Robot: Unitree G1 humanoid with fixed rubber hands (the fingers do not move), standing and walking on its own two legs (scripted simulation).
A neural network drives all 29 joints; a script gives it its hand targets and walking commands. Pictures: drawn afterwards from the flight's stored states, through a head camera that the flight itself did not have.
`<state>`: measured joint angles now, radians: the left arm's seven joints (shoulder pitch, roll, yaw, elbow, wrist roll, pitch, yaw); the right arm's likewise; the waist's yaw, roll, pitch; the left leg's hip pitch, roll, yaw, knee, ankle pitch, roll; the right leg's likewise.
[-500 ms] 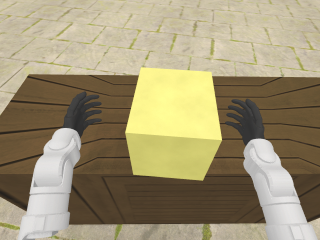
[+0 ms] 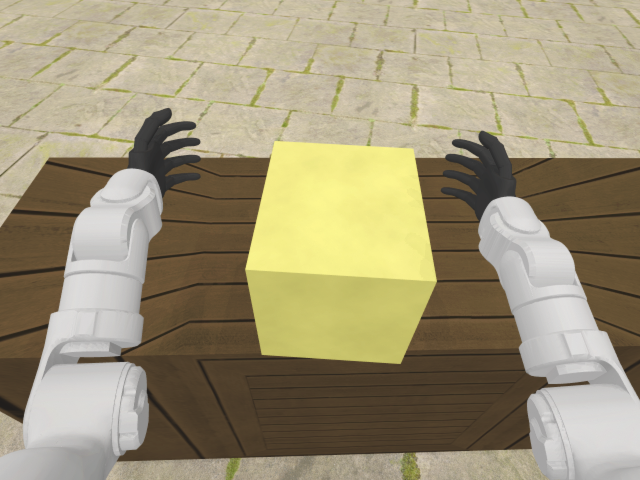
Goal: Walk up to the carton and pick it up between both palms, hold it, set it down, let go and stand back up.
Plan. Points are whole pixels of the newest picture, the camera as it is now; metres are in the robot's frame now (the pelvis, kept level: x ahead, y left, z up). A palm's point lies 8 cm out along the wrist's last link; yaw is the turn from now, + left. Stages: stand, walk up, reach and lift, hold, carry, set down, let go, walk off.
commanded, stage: reach and lift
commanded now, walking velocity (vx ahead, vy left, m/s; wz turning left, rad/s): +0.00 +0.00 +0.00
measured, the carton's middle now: (337, 252) +0.43 -0.04 +0.01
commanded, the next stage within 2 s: none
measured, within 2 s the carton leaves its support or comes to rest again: neither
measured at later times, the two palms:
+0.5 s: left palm (171, 214) +0.41 +0.18 +0.11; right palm (461, 225) +0.39 -0.20 +0.10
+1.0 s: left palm (199, 237) +0.42 +0.16 +0.06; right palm (452, 249) +0.39 -0.19 +0.06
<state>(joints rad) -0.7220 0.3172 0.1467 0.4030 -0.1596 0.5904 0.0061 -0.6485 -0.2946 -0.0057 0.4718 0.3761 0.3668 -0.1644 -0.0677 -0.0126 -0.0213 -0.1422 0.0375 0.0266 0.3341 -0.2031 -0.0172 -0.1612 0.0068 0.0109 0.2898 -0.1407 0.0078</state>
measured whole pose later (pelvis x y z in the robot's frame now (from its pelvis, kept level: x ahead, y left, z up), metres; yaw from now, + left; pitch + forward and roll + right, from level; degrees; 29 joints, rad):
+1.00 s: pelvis -0.02 +0.00 -0.02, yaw +1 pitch +15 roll -1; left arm -0.96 0.23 -0.06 1.42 -0.24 -0.28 0.06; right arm -0.84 -0.16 0.00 1.22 0.28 -0.20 -0.14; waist -0.09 0.01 -0.20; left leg -0.58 0.04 -0.02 0.55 -0.24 -0.02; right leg -0.57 0.01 -0.02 0.49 -0.17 0.00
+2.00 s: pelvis +0.00 +0.01 +0.00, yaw +2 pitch +3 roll -1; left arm -0.74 -0.04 0.46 1.01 0.35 -0.16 -0.01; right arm -0.58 0.10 -0.53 0.85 -0.36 -0.24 -0.06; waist -0.07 -0.02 0.00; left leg -0.18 0.02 0.00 0.32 -0.19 -0.01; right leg -0.18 -0.01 -0.02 0.24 -0.12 0.02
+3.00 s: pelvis +0.01 +0.01 +0.00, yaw +2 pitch +4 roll -1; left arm -0.69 -0.05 0.38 0.87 0.32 -0.07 0.00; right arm -0.57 0.06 -0.44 0.88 -0.27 -0.28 -0.09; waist -0.06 -0.02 -0.02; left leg -0.20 0.03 0.01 0.31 -0.19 -0.01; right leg -0.17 -0.01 -0.06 0.20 -0.10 0.02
